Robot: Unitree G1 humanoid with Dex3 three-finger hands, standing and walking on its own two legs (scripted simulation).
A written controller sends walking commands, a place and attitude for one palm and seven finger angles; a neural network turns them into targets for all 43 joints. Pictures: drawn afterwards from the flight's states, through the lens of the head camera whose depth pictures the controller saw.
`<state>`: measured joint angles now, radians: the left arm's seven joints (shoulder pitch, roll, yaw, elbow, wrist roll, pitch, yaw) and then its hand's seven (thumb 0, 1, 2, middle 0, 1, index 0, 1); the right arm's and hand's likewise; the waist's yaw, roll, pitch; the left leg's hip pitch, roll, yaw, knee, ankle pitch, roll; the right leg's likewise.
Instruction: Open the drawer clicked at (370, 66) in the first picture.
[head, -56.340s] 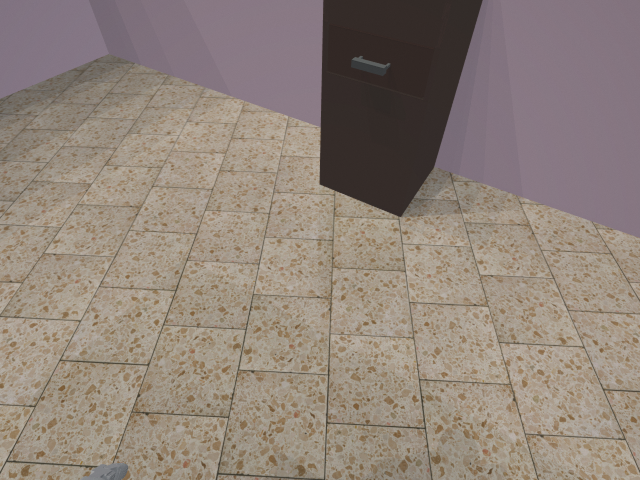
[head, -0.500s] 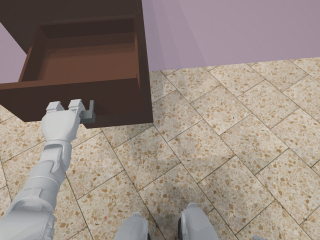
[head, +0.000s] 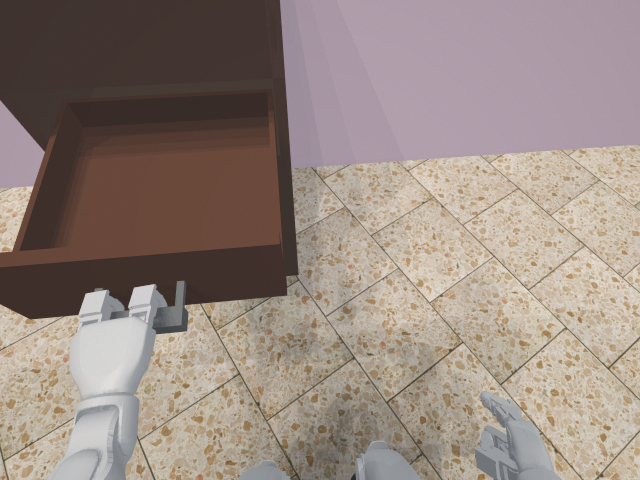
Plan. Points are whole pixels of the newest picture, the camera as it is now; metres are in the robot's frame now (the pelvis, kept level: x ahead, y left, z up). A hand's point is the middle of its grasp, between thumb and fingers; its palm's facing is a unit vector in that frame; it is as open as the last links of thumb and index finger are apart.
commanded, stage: pull the drawer open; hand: left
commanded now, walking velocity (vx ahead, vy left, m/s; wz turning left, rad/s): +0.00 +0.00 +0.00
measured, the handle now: (138, 307) +0.33 +0.25 -0.04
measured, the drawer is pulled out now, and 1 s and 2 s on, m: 0.30 0.25 0.29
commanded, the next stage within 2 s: none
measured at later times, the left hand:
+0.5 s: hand (140, 312) +0.33 +0.26 -0.06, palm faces -0.05 -0.02 -1.00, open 6.2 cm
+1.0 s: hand (139, 314) +0.33 +0.26 -0.06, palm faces -0.04 -0.01 -1.00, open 6.2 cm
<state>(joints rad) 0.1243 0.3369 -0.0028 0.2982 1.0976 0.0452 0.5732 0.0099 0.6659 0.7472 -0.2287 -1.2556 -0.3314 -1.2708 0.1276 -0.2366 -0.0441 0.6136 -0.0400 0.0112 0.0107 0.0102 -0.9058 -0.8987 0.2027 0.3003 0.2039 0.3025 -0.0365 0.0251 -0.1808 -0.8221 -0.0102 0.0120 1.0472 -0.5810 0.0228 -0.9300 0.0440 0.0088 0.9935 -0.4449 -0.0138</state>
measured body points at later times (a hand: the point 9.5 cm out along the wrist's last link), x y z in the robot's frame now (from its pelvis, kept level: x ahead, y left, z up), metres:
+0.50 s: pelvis +0.01 -0.01 -0.01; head +0.13 -0.02 +0.43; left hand +0.33 +0.26 -0.01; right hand +0.13 -0.27 -0.15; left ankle -0.08 +0.09 -0.66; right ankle +0.00 -0.12 -0.67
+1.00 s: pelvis -0.06 -0.02 -0.02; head +0.06 -0.03 +0.41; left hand +0.33 +0.26 -0.01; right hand +0.03 -0.29 -0.16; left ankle -0.08 +0.09 -0.67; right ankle +0.00 -0.12 -0.67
